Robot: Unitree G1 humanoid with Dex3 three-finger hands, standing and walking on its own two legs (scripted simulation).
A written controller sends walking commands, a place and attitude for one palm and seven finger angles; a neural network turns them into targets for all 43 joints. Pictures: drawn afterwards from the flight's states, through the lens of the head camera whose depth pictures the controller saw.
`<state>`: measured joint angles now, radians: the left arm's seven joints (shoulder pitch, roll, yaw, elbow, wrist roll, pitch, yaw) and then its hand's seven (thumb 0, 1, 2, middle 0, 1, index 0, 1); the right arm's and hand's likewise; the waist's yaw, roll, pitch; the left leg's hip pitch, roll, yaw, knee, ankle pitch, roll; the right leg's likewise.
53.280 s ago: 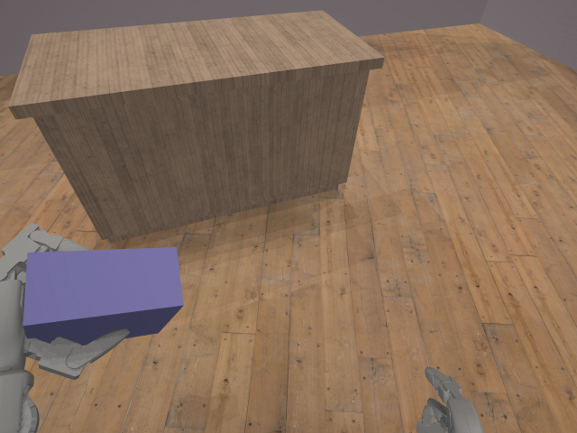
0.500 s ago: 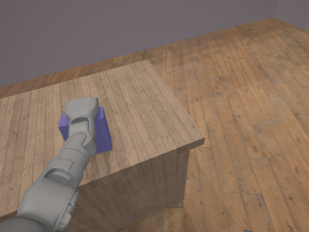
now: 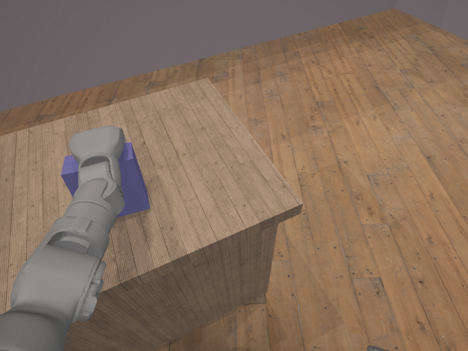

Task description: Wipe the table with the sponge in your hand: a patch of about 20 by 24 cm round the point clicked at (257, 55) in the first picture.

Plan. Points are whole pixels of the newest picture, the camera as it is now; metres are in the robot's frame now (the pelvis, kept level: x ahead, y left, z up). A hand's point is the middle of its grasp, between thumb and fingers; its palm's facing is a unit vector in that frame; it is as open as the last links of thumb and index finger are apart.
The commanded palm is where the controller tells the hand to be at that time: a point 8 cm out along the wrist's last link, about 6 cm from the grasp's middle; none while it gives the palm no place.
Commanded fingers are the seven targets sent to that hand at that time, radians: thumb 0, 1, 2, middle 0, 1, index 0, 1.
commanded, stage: wipe forward along the third lane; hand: left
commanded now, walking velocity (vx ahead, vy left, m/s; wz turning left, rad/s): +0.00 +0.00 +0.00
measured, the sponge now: (113, 192) +0.42 +0.25 +0.02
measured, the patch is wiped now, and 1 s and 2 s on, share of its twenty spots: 0.95 0.95 0.95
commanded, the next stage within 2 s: wipe back along the third lane in 0.22 s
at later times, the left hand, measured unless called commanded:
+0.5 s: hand (102, 155) +0.48 +0.27 +0.07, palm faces -0.08 -0.01 -1.00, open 10.6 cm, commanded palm +0.45 +0.26 +0.11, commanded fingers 0.00 0.10 1.30 -1.20 -1.60 -1.20 -1.60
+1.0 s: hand (100, 173) +0.43 +0.26 +0.07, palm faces +0.00 -0.03 -1.00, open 10.7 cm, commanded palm +0.39 +0.23 +0.11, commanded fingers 0.00 0.10 1.30 -1.20 -1.60 -1.20 -1.60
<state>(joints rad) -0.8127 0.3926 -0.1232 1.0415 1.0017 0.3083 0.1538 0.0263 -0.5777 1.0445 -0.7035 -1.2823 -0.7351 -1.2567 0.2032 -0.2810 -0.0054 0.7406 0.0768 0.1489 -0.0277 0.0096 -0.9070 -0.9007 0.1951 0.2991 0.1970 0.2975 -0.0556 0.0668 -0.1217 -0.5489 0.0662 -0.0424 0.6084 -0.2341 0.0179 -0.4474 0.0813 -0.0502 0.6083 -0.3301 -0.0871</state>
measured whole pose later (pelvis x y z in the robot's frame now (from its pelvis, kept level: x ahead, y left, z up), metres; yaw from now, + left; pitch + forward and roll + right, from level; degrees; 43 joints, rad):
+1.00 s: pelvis +0.03 +0.07 +0.01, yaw +0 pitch +7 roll -1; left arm -0.66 0.18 -0.33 0.79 0.98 0.55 0.24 0.00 -0.52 1.04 -0.61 -1.39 -0.64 -1.36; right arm 0.08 -0.22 0.00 0.71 0.08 0.23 0.03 0.01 -0.91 -0.90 0.19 0.30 0.20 0.30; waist 0.03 0.05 -0.15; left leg -0.43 -0.01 0.00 0.57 -0.26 0.03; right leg -0.30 0.00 -0.01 0.51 -0.33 0.00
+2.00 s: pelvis +0.02 +0.03 +0.01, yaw +0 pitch +1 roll +0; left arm -0.21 0.25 -0.38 0.25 1.00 0.56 0.16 -0.01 -0.51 1.04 -0.60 -1.39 -0.63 -1.36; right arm 0.02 -0.25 0.01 0.66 0.10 0.22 0.06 0.01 -0.91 -0.90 0.19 0.30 0.19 0.30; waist 0.07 0.09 -0.11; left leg -0.28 0.03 -0.01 0.52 -0.25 -0.02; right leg -0.19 0.04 -0.02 0.52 -0.35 -0.05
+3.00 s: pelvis +0.01 +0.01 +0.01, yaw -1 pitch -2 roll +1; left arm -0.08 0.35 -0.21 0.17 0.97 0.44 0.08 -0.01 -0.54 1.04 -0.65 -1.33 -0.69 -1.29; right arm 0.04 -0.26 0.01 0.70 0.07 0.12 -0.03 0.01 -0.91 -0.90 0.19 0.30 0.20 0.30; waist 0.08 0.10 -0.06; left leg -0.24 0.05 -0.01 0.49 -0.22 -0.02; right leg -0.15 0.06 -0.01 0.51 -0.31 -0.07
